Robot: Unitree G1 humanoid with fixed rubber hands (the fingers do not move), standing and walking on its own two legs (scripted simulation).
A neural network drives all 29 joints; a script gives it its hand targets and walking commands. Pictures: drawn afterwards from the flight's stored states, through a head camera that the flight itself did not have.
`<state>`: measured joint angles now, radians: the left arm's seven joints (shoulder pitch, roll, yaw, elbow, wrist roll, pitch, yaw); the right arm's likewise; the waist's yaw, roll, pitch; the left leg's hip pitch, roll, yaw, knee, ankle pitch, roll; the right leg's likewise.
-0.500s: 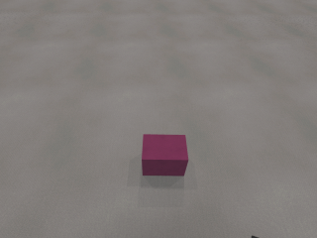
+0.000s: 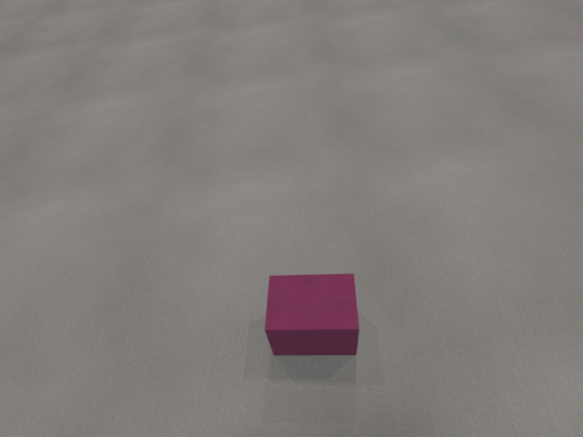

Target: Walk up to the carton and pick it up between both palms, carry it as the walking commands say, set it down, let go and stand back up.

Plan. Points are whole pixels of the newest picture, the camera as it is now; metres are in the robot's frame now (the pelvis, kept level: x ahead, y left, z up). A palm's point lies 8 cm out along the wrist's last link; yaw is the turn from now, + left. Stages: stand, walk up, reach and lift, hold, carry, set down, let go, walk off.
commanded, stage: walk up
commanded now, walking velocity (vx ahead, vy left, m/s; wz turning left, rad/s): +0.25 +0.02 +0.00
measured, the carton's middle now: (312, 315) +0.61 +0.01 -0.67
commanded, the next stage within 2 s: none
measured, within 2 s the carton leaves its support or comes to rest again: neither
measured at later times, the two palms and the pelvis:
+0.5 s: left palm out of the picture +0.12 +0.31 -0.14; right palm out of the picture +0.14 -0.19 -0.09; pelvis +0.08 +0.07 +0.01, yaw -1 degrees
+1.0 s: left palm out of the picture +0.15 +0.25 -0.11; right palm out of the picture +0.14 -0.25 -0.14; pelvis +0.08 +0.00 +0.00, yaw -1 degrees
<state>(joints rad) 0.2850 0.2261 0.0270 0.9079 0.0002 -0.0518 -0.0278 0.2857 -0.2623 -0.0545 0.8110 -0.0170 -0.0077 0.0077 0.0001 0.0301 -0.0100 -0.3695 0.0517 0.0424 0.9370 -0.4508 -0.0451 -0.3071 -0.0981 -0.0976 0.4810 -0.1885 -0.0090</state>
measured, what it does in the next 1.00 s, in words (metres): steps on the spot: left foot, then right foot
